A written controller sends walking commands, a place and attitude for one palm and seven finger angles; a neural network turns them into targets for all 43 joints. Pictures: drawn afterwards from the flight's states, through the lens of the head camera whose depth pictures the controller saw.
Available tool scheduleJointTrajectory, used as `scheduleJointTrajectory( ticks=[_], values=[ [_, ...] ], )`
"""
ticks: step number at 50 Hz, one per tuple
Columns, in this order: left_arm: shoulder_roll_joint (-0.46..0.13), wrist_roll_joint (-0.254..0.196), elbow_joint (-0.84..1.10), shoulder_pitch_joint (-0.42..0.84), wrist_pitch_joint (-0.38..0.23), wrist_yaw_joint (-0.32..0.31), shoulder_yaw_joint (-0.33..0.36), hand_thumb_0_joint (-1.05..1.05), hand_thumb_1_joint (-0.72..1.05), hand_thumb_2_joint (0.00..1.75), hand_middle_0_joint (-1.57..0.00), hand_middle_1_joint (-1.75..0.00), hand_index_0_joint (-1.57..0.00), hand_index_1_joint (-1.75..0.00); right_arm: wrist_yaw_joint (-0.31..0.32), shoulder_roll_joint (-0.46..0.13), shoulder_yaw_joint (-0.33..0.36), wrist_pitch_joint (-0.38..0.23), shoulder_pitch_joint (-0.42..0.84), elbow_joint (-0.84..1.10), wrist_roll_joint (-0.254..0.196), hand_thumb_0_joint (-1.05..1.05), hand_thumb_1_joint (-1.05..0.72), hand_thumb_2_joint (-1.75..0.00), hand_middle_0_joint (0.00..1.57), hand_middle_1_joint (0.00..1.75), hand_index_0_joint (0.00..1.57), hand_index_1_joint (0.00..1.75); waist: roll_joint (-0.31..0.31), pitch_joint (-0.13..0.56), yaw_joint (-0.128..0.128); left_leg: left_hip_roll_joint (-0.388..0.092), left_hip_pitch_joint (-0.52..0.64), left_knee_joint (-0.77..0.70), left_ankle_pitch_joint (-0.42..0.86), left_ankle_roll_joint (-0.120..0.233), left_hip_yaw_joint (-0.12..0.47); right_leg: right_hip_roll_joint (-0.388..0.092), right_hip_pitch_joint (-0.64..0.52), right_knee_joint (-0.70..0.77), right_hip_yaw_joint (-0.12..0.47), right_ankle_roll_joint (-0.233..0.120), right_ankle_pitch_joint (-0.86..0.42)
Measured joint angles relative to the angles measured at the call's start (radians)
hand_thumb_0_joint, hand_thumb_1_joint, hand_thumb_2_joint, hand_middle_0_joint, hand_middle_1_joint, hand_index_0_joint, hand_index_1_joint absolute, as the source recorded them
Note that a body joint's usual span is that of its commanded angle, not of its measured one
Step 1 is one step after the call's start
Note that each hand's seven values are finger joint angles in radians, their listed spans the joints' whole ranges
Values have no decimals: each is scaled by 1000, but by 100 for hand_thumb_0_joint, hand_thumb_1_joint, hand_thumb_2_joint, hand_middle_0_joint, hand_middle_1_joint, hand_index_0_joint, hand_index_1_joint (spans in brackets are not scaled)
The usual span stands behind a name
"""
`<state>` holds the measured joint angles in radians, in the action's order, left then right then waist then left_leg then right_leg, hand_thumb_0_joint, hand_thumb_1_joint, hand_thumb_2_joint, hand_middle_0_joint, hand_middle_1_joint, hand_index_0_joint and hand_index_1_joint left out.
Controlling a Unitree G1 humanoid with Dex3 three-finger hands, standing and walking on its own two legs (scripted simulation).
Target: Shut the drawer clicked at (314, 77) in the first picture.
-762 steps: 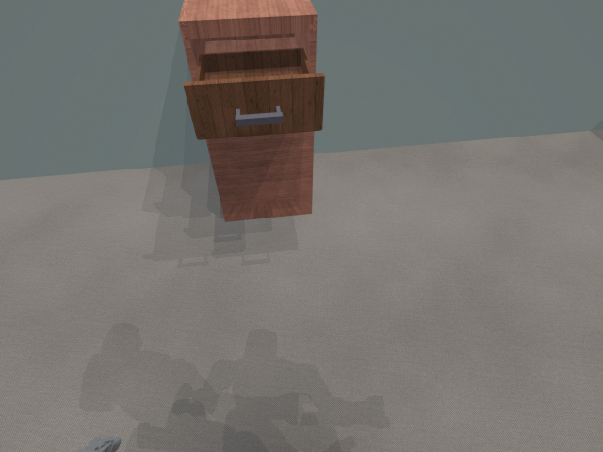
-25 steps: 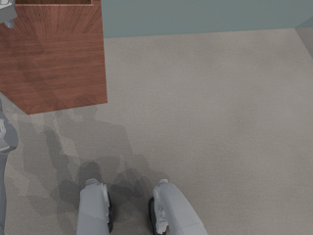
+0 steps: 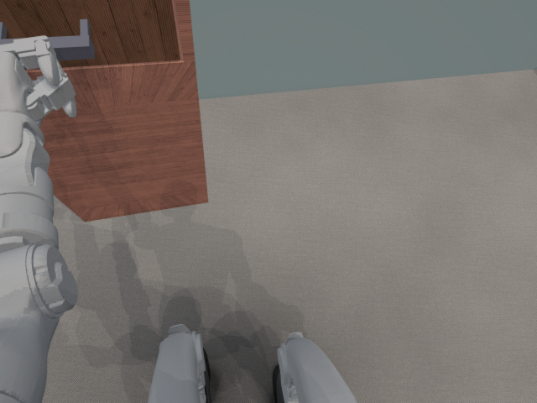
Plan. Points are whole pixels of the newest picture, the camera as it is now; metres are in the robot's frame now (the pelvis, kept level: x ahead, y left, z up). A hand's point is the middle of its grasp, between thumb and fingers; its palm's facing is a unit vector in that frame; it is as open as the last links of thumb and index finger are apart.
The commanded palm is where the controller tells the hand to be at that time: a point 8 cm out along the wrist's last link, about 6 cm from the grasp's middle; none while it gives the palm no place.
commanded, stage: draw the hand back to the body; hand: left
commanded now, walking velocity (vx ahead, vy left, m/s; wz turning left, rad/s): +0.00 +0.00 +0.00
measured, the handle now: (43, 38) +0.62 +0.27 +0.07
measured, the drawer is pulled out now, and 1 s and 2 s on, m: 0.00 0.00 0.00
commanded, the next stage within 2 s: step back with the hand held close in 1.46 s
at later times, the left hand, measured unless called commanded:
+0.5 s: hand (14, 126) +0.42 +0.23 +0.15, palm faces +0.15 -0.99 -0.03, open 3.3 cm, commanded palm +0.37 +0.27 +0.15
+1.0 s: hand out of the picture +0.29 +0.23 +0.22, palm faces +0.38 -0.87 -0.30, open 3.3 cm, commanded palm +0.23 +0.27 +0.24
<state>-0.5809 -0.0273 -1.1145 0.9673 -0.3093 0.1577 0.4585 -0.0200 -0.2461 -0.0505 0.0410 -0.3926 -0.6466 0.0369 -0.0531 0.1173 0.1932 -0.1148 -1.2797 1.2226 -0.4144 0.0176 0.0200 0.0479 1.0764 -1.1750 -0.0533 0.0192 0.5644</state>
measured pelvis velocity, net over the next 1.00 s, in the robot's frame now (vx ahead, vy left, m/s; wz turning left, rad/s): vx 0.05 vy -0.02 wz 0.07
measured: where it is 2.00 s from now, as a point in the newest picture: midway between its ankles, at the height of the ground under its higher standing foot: outside the picture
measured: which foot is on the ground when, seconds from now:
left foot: down 0.00-1.00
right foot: down 0.00-1.00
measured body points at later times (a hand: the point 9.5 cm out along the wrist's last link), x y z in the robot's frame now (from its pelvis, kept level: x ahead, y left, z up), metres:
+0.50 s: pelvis +0.04 -0.01 +0.06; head +0.11 +0.00 +0.50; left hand +0.40 +0.28 +0.15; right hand +0.16 -0.26 -0.05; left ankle +0.07 +0.11 -0.63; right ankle -0.01 -0.14 -0.63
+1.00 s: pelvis +0.05 -0.02 +0.11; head +0.04 -0.04 +0.56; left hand +0.26 +0.28 +0.24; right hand +0.26 -0.22 +0.03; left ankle +0.07 +0.11 -0.63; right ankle -0.01 -0.14 -0.63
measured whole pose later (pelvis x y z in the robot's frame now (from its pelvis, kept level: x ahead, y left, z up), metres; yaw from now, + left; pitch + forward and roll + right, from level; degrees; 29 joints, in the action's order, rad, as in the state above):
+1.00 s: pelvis +0.05 -0.02 +0.11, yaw +4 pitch -1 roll +0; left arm -0.31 -0.08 0.07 -0.18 -0.07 -0.09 0.19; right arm 0.10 -0.23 -0.05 0.00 -0.15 -0.58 -0.02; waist -0.06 0.00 -0.04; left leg -0.04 -0.25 0.46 -0.19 -0.01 -0.05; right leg -0.01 0.08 -0.43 -0.02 0.00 0.33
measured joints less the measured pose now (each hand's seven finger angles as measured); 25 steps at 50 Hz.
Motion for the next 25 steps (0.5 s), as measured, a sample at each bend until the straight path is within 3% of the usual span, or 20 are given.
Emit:
scheduleJointTrajectory(
  ticks=[8, 13, 17, 21, 25],
  values=[
    [39, -29, 78, -87, -48, 23, 1, 1, 89, 90, -140, -160, -140, -160, 0, -3, 28, 22, 28, 7, -9, 0, -90, -90, 20, 30, 20, 30, 8, 11, -23, 1, 56, -18, -21, -12, -3, -1, -54, 18, 2, -10, 21],
    [126, -98, 307, -307, 0, 44, -37, 1, 90, 90, -140, -160, -140, -160, -1, 0, 43, 49, 32, 35, -45, 0, -90, -90, 20, 29, 20, 30, 5, 10, -61, 3, 184, -98, -17, -16, -23, -4, -174, 102, 18, -10, 7],
    [183, -134, 412, -448, 40, 25, -64, 1, 90, 90, -140, -160, -140, -160, 13, 1, 37, 42, 41, 50, -65, 0, -90, -90, 20, 29, 20, 30, 8, 12, -87, 11, 302, -177, -2, -19, -28, -10, -292, 184, 19, -13, -12],
    [212, -160, 499, -549, 29, 17, -102, 2, 90, 90, -140, -160, -140, -160, 24, -1, 39, 20, 66, 57, -73, 0, -90, -90, 20, 30, 20, 30, 12, 13, -109, 21, 397, -233, 11, -24, -25, -16, -392, 244, 13, -17, -25],
    [224, -194, 555, -619, 33, 49, -138, 1, 90, 90, -140, -160, -140, -160, 33, -10, 40, 8, 101, 67, -83, 0, -90, -90, 20, 30, 20, 30, 11, 13, -130, 30, 474, -273, 22, -26, -21, -23, -471, 286, 7, -19, -34]
  ],
)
